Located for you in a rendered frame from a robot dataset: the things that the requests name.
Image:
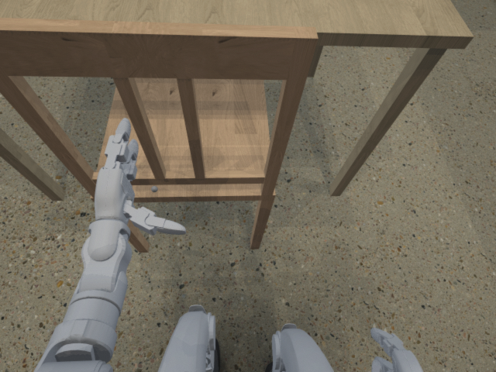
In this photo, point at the left robot forearm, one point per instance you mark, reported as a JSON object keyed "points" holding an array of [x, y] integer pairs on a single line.
{"points": [[88, 329]]}

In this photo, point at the right robot thigh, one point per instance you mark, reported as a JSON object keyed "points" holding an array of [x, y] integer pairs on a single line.
{"points": [[294, 350]]}

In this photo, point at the table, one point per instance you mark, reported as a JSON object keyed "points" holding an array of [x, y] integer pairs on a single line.
{"points": [[430, 26]]}

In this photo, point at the robot left shin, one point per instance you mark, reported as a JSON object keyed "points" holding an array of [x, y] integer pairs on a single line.
{"points": [[210, 357]]}

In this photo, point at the robot right hand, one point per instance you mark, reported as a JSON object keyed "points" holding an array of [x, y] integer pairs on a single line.
{"points": [[402, 360]]}

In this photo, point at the chair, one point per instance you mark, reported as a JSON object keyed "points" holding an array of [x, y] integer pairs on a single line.
{"points": [[193, 94]]}

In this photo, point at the robot left hand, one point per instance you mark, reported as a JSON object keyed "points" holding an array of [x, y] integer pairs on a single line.
{"points": [[113, 187]]}

